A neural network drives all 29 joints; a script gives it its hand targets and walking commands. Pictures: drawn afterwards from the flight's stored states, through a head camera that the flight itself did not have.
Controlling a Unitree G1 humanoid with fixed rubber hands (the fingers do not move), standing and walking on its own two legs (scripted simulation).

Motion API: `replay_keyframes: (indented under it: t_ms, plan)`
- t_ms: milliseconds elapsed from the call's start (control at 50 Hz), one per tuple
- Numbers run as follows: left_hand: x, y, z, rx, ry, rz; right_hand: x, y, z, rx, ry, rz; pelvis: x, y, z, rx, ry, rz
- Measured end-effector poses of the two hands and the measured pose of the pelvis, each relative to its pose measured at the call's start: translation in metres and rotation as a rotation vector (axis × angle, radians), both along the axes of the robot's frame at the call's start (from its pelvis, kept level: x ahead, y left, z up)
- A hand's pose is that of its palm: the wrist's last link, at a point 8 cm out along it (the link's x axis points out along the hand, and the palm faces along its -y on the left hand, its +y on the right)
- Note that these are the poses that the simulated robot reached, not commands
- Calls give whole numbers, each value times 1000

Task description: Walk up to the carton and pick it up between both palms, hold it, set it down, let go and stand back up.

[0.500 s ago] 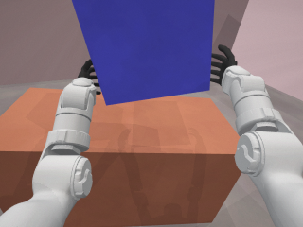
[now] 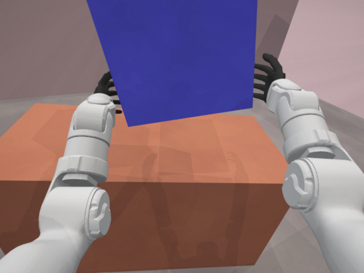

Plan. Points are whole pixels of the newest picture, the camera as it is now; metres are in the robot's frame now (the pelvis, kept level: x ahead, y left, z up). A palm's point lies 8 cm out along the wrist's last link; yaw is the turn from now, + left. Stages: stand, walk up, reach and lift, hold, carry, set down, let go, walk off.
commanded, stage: hold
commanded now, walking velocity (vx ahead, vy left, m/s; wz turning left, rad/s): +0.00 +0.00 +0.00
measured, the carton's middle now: (177, 35) +0.52 +0.04 +0.38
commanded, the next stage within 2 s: none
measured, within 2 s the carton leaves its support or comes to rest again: neither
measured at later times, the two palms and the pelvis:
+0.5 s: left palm (101, 101) +0.38 +0.19 +0.26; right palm (273, 87) +0.39 -0.17 +0.33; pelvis +0.00 +0.00 +0.00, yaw +0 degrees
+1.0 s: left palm (101, 102) +0.38 +0.19 +0.26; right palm (273, 88) +0.39 -0.17 +0.33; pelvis +0.00 +0.00 +0.00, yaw +0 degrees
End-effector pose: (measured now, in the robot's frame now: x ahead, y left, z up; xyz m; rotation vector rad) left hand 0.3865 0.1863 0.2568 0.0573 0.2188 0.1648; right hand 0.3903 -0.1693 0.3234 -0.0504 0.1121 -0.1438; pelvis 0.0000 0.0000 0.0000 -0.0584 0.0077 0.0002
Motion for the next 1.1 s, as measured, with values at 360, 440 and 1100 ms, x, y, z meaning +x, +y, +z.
replay_keyframes:
  t_ms: [360,440,1100]
  plan:
    - [-3,2,3,1,-7,9,-2,2,1,-2,-4,2,-1,0,0,0,-1,0]
    - [-3,2,4,2,-7,10,-2,2,2,-2,-4,3,0,1,0,-1,-1,0]
    - [1,1,-2,26,5,2,1,1,-3,-2,2,2,0,0,0,0,-1,0]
